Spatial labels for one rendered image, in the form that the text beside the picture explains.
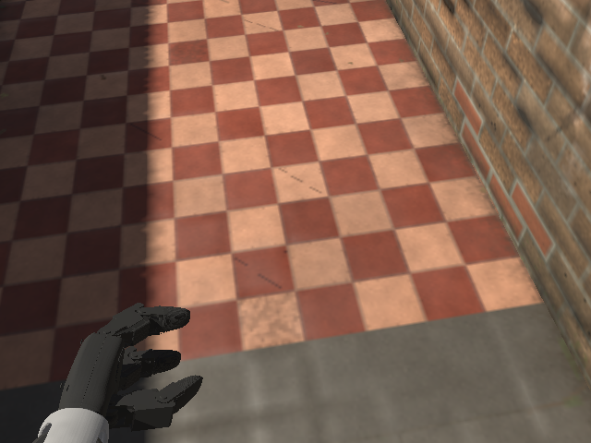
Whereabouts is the left robot hand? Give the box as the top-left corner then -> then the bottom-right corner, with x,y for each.
58,303 -> 203,432

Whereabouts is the left robot forearm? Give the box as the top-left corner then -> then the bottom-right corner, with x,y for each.
32,408 -> 109,443

